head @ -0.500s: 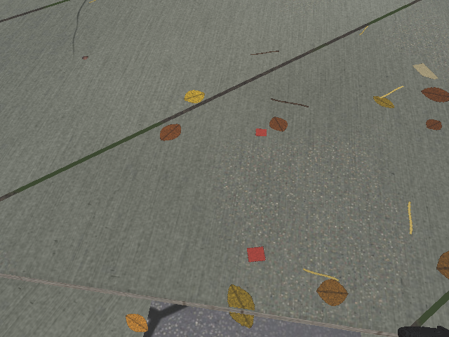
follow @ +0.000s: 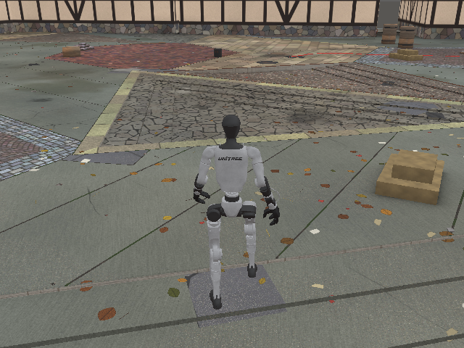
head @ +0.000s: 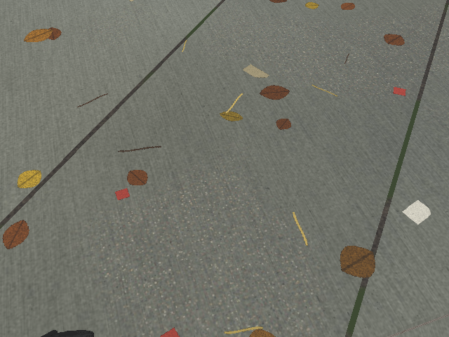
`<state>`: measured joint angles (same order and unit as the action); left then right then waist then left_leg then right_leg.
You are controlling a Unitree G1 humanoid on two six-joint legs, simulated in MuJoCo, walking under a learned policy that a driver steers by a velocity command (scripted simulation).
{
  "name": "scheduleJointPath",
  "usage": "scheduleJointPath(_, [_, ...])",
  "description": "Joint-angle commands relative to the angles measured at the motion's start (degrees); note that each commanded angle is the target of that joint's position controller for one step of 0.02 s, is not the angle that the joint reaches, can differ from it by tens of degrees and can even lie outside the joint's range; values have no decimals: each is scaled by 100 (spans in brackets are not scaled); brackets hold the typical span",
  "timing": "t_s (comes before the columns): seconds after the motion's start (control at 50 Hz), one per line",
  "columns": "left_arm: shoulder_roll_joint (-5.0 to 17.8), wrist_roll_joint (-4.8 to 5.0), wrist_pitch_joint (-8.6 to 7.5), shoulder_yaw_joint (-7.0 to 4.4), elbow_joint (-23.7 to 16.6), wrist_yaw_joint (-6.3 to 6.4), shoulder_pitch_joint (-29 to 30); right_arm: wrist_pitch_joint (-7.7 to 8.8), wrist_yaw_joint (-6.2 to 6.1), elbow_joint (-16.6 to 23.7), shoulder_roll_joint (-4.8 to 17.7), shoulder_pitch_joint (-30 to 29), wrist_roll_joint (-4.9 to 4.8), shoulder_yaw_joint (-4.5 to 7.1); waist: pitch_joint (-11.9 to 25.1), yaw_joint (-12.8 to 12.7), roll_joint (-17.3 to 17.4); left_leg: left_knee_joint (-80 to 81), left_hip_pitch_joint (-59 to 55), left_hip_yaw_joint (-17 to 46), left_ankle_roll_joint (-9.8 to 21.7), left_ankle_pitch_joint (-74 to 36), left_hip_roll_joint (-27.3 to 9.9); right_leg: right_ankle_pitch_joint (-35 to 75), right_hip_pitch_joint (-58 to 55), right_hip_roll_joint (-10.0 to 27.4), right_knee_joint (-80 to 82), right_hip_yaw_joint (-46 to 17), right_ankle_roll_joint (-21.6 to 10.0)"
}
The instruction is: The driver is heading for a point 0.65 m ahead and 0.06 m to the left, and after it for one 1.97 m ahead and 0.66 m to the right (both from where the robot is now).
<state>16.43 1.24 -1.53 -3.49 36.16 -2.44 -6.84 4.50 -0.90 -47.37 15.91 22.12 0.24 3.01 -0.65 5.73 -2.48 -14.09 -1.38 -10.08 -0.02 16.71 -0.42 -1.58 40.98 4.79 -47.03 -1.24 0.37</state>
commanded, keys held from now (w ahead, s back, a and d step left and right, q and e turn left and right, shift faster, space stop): w+e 0.06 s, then w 0.04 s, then w+q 0.64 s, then w+e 0.26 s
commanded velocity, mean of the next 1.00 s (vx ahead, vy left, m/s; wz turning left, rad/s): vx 0.50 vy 0.00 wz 0.11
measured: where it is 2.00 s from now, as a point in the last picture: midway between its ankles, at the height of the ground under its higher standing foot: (222, 154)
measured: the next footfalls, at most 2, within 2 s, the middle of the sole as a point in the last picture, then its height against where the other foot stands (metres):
right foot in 0.14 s outside the picture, level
left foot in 0.66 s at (185, 314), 0.04 m higher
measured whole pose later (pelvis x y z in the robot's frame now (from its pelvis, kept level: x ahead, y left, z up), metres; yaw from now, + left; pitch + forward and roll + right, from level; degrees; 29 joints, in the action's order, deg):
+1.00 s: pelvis +0.56 +0.00 +0.05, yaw +9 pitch +2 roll +1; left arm 16.1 0.6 -3.3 -2.5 42.1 0.0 -9.4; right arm 5.0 0.8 -42.6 14.2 17.4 0.6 2.0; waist 0.2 1.8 -2.3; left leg -15.5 5.8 -2.1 4.6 11.5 4.8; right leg 0.0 42.9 7.8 -50.5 -3.2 1.3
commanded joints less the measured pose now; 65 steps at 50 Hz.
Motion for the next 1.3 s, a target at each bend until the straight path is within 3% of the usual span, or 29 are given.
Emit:
scheduleJointPath(0.02, [60,29,-67,73,-671,-135,787,14,-15,310,1024,-245,-91,234,-474,-63,605,425,-115,482,797,-2284,-1580,-73,75,-29,670,269,-186])
scheduleJointPath(0.08, [306,-28,-35,-35,-751,-176,599,-105,-31,251,1271,-190,-159,293,-85,-368,832,-572,-390,124,651,-5265,-1610,-851,-967,-535,973,702,-540])
scheduleJointPath(0.12, [679,-40,-19,-276,-372,-95,-909,-152,-47,201,1285,-183,-204,267,729,-1242,720,-2415,216,-46,485,-6010,-1421,-306,-3251,-871,1750,656,-959])
scheduleJointPath(0.14, [985,-48,38,-390,-132,44,-1745,-78,-19,253,1009,-118,-89,139,1208,-1588,266,-3946,1792,31,293,-3638,-1162,-28,-5166,-191,1730,-373,-1174])
scheduleJointPath(0.16, [1643,-113,-9,-401,-173,127,-1588,54,113,455,187,615,58,-133,1904,-802,-1191,-6137,4081,448,-4,1717,-186,35,-6860,1673,1889,-3431,-2139])
scheduleJointPath(0.18, [1167,-143,-41,-331,-177,128,-1921,187,155,322,774,62,-207,-11,2498,-1436,-387,-6857,4369,1520,26,1648,-136,-693,-6579,1925,2617,-4062,-2267])
scheduleJointPath(0.2, [989,-181,-97,-256,-64,113,-1675,215,158,541,934,-566,-396,60,1470,-1414,-202,-6952,4806,1441,55,1174,-334,-573,-5807,1684,2758,-3043,-1977])
scheduleJointPath(0.24, [566,-147,-182,-115,-11,100,-931,177,94,545,779,-787,-233,33,539,-898,54,-6246,4489,1377,37,275,-750,-440,-4174,1152,3086,-1836,-1579])
scheduleJointPath(0.3, [342,-210,-351,-60,177,71,-651,-117,82,294,494,-176,-239,50,239,-435,-264,-6563,4041,1447,-63,-144,-808,-190,-3182,947,3677,-1016,-1491])
scheduleJointPath(0.38, [257,-264,-378,-28,528,113,-736,-283,4,496,260,-680,-202,16,-294,-422,-121,-6701,5056,1648,-189,-595,-711,-38,-2772,765,3825,-32,-1215])
scheduleJointPath(0.46, [429,-314,-382,-22,687,246,-1020,-209,107,812,94,-1370,-106,-87,-197,-675,50,-5104,4994,1270,-156,-1530,-601,1012,-3206,711,3899,554,-1075])
scheduleJointPath(0.56, [651,-183,-156,-48,951,367,-1515,-136,397,1368,-165,-2304,-142,-211,-313,-1013,20,-3715,5288,577,190,-986,-419,2599,-4658,1128,3585,839,-898])
scheduleJointPath(0.64, [1089,-132,-8,-121,823,487,-1101,-196,495,1392,413,-1115,-147,61,646,-118,-707,-3139,3020,68,691,-4,392,6482,-4698,1124,1548,1213,-729])
scheduleJointPath(0.66, [1109,-62,-22,-124,767,512,-922,-201,445,1179,832,-169,-167,267,1089,407,-500,-2277,1522,330,905,-653,547,5804,-4138,871,361,1286,-560])
scheduleJointPath(0.68, [735,-137,-139,-18,581,504,-1141,-264,301,1043,1441,421,-179,485,1543,435,505,-1661,-345,2259,1398,-391,-391,2507,-2362,309,-1530,1228,-267])
scheduleJointPath(0.7, [125,-256,-369,186,327,349,-1364,-223,243,1187,1761,158,-102,510,2228,-113,1825,-594,-1617,6033,2580,338,-1829,-2643,-232,-1037,-3588,192,-37])
scheduleJointPath(0.72, [704,-139,-594,3,328,170,-822,-158,208,1275,1168,25,1,340,2172,209,994,-328,-1446,5923,2317,681,-1775,-2360,328,-662,-4128,-902,-177])
scheduleJointPath(0.74, [637,45,-660,15,157,107,-531,-118,204,1212,846,-78,14,243,1283,49,686,-312,-653,4986,2055,648,-1621,-2084,549,-467,-3969,-689,-249])
scheduleJointPath(0.76, [446,0,-674,70,171,137,-551,-99,229,1144,670,-378,-80,191,694,-293,27,-231,208,4156,1816,214,-1412,-1892,450,-149,-3474,-481,-257])
scheduleJointPath(0.8, [446,-13,-480,30,315,188,-813,-42,247,1227,259,-930,-4,55,271,-699,299,4,1355,2988,1624,-751,-998,-1567,-289,238,-2756,-347,-191])
scheduleJointPath(0.92, [279,-93,-201,44,293,299,-372,158,171,857,600,-588,36,122,21,-534,482,470,1451,1626,1435,-2070,-838,-242,-3,372,-1241,-163,119])
scheduleJointPath(1.1, [180,13,-306,83,-60,-11,714,33,111,472,855,-282,-38,213,-302,2,553,413,-124,961,1091,-2037,-1346,555,206,22,1220,4,-125])
scheduleJointPath(1.16, [299,-22,-309,24,-172,-124,547,-79,40,445,992,-444,-88,276,-137,-231,696,-226,-544,746,874,-3716,-1464,-295,-173,-226,1414,271,-412])
scheduleJointPath(1.2, [630,-42,-272,-159,-19,-109,-343,-172,-40,497,1133,-608,-99,318,485,-764,802,-1564,-479,453,638,-5557,-1288,-606,-1501,-676,1542,621,-676])
scheduleJointPath(1.22, [950,-27,-255,-327,180,-45,-1200,-186,-85,531,1026,-572,-77,269,966,-1173,610,-2821,217,241,422,-5277,-1051,-279,-2931,-756,1709,456,-901])
scheduleJointPath(1.24, [1606,-70,-228,-510,241,56,-1937,-89,-79,785,574,-144,65,102,1772,-1196,-484,-5036,2432,163,71,-2859,-466,-282,-5292,661,1602,-1835,-1733])
scheduleJointPath(1.26, [1491,34,-265,-439,180,39,-1880,96,13,857,296,-86,126,-44,2479,-1010,-1166,-6512,4074,1111,-139,1519,556,-1017,-6468,1490,2597,-4532,-2508])
scheduleJointPath(1.28, [1080,0,-250,-324,163,55,-1871,271,129,942,742,-554,-94,64,2181,-1292,-683,-6797,4734,1757,9,1275,129,-1555,-6367,1336,2819,-4067,-2194])
scheduleJointPath(1.3, [879,-17,-245,-268,131,84,-1610,362,166,1089,769,-976,-203,39,1444,-1239,-316,-6548,4880,1627,103,818,-118,-1390,-5598,1117,2852,-3253,-1953])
